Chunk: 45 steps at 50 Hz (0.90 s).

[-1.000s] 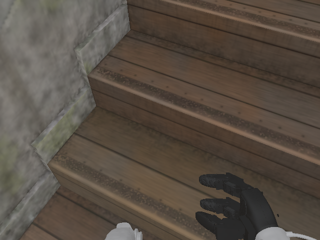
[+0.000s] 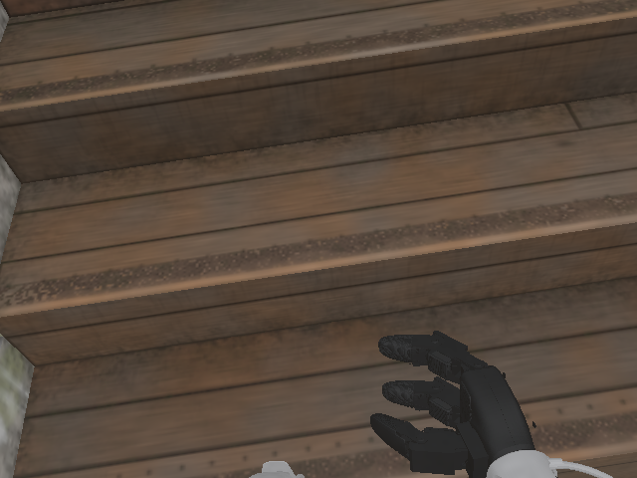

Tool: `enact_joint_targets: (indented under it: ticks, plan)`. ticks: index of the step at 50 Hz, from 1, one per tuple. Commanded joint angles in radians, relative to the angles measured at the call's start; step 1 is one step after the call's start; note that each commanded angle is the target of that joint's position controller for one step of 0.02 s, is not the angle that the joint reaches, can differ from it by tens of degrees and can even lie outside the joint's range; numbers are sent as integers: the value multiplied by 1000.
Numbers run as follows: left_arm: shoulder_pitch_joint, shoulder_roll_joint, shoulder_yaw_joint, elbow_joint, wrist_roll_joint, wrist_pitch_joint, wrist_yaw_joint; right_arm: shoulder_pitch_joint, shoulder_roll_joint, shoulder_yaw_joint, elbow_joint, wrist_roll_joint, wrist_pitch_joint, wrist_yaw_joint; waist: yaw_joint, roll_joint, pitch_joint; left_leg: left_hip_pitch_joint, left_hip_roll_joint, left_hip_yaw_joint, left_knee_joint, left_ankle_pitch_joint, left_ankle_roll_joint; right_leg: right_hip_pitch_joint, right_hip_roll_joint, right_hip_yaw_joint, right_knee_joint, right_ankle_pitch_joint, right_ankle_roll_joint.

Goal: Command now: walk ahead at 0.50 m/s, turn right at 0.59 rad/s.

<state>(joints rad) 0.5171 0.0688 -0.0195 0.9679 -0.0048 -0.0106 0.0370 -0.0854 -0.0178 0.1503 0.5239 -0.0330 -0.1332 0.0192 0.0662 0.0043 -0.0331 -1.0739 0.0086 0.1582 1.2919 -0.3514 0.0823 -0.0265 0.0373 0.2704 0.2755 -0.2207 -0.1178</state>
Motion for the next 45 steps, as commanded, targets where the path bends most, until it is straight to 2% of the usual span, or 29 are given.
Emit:
enact_joint_targets:
  ticks: [1, 2, 3, 4, 5, 7, 10, 12, 14, 16, 17, 18, 19, 22, 24, 25, 27, 29, 30, 31, 32, 33, 34, 35, 36, 38, 40, 43, 45]
  plan:
    - [-305, 297, 73, -166, 20, -56, 0, 543, -469, -220, 47, -20, -6, -24, -391, -91, -515, 1081, 110, -445, -448, -146, 94, -179, -91, 30, 620, 1470, -68]
    - [-267, 117, 46, -206, 30, -72, -31, 567, -469, -222, 125, -49, 25, -35, -258, 477, -568, 1333, 347, -1009, -861, 144, 243, -568, 153, 5, 1049, 183, -4]
    - [-232, 181, 65, -219, 40, -91, -72, 511, -359, -215, 99, -43, 49, -67, -241, 395, -515, 1217, 429, -1253, -956, 20, 299, -698, 150, 83, 1473, 38, 31]
    - [-353, 172, 67, -283, 15, -75, -89, 450, -238, -190, 150, 1, 67, -82, -200, 237, -291, 1052, 390, -1049, -925, -144, 262, -822, 98, -27, 1613, 8, 47]
    - [-363, 107, 34, -323, 14, -60, -101, 430, -151, -165, 219, 22, 72, -76, -134, 53, -107, 877, 319, -827, -893, -217, 212, -874, 54, -90, 1650, 50, 45]
    - [-281, 30, 5, -307, -12, -38, -97, 413, -43, -141, 314, -8, 65, -56, -20, -38, 34, 655, 284, -593, -876, -185, 127, -901, 3, -95, 1769, 51, 8]
    - [-249, -45, -35, -319, -26, -49, -87, 457, -69, -150, 403, 7, 55, -15, 20, -47, 65, 659, 225, -360, -898, -5, 83, -1046, -6, -56, 1820, 139, -25]
    - [-286, -10, -41, -327, -26, -33, -81, 413, -106, -148, 393, 2, 65, -4, 28, -24, 98, 602, 207, -227, -913, 22, 74, -1106, -23, -67, 1716, 160, 14]
    - [-366, 26, -38, -354, -5, -13, -64, 410, -138, -137, 376, 0, 60, -8, 7, -11, 99, 535, 202, -167, -956, 57, 96, -1093, -22, -138, 1653, 222, 69]
    - [-383, -1, -37, -357, -19, -4, -31, 479, -225, -151, 382, -7, 55, -16, -24, 55, 79, 642, 267, -225, -974, 66, 142, -1192, -41, -152, 1808, 202, 106]
    - [-431, 8, -39, -376, -16, -8, -22, 531, -233, -155, 381, 2, 53, -24, -56, 57, 92, 723, 285, -232, -993, 27, 142, -1277, -65, -143, 1799, 197, 111]
    - [-495, 17, -39, -397, -15, -7, -13, 603, -236, -159, 395, 11, 56, -34, -95, 85, 108, 829, 301, -254, -1004, -2, 140, -1369, -86, -153, 1793, 162, 118]
    - [-571, 16, -46, -431, -35, -13, -10, 685, -221, -158, 419, -17, 60, -31, -156, 104, 113, 957, 346, -310, -1042, -27, 145, -1499, -113, -144, 1891, 116, 109]
    - [-708, -42, -76, -519, -48, -26, -32, 815, -174, -154, 465, 2, 84, -70, -208, 102, 175, 1200, 382, -335, -1039, -57, 97, -1791, -208, -116, 1905, -35, 108]
    - [-854, -77, -108, -614, -35, -33, -69, 810, -141, -142, 461, 15, 99, -88, -217, 82, 131, 1095, 329, -283, -1122, -93, 64, -1632, -284, -262, 1662, 24, 141]
    - [-894, -94, -118, -653, -38, -39, -86, 820, -124, -138, 471, 37, 108, -99, -206, 39, 129, 972, 322, -262, -1189, -36, 68, -1447, -301, -275, 1530, 133, 144]
    - [-961, -108, -135, -664, -54, -53, -108, 834, -185, -161, 482, 69, 114, -97, -216, 98, 145, 733, 296, -189, -1376, 243, 84, -865, -272, -402, 1062, -33, 122]
    - [-704, 7, -62, -584, -39, -77, -103, 867, -281, -165, 524, 30, 86, -50, -79, 206, -73, 921, 291, -99, -1136, 1428, 87, -461, -42, -568, 1026, -229, 29]
    - [-510, 113, -7, -536, -52, -73, -90, 791, -348, -176, 499, 14, 69, -36, 52, 285, -156, 1032, 275, -118, -992, 1701, 60, -342, -17, -491, 876, -142, -5]
    - [-284, 229, 43, -461, -24, -60, -62, 635, -440, -203, 467, 29, 56, -37, 187, 354, -263, 1002, 247, -145, -793, 1691, 26, -158, -67, -308, 749, -68, -18]
    - [-101, 363, 96, -398, 26, -53, -51, 708, -300, -181, 436, 21, 24, -36, 180, -25, -472, 622, 124, -196, -409, 1344, -30, 265, -330, 217, 533, -43, -160]
    - [33, 420, 113, -319, 47, -32, -29, 664, -207, -173, 465, 28, -15, -2, 173, -240, -624, 498, -41, -330, 50, 228, -47, 356, -514, 684, 76, -43, -207]
    - [-31, 359, 99, -284, 64, -38, -37, 610, -145, -196, 449, 70, -26, 26, 127, -143, -527, 364, -65, -465, 509, 160, -54, 197, -560, 688, 4, -163, -187]
    - [-129, 286, 78, -230, 26, -39, -55, 435, -87, -188, 352, 81, -4, 29, 73, -137, -325, 226, -8, -391, 662, 203, -20, 18, -535, 483, 44, -262, -115]
    - [-214, 131, 39, -164, 20, -41, -69, 305, -65, -172, 254, 70, 17, 25, 7, -134, -119, 120, 38, -330, 721, 236, 23, -172, -489, 246, 111, -296, -56]
    - [-275, -10, 5, -99, 44, -55, -81, 304, -38, -143, 209, 69, 41, 35, -103, -88, -6, 89, 48, -357, 782, 322, 117, -312, -360, -144, 202, -35, 86]
    - [-287, -17, 8, -75, 46, -51, -70, 404, -10, -125, 229, 83, 70, 31, -162, -92, 39, 14, 17, -352, 754, 316, 112, -318, -345, -303, 116, 46, 90]
    - [-305, 37, -6, -61, 72, -43, -53, 389, -37, -110, 209, 60, 127, 13, -202, -74, 99, -110, -28, -271, 936, 291, 64, -381, -357, -438, 27, 100, 75]
    - [-275, 76, -11, -37, 69, -41, -50, 305, -37, -95, 156, 44, 139, 7, -199, -79, 138, -242, -34, -251, 1035, 276, 59, -345, -361, -471, -5, 97, 74]
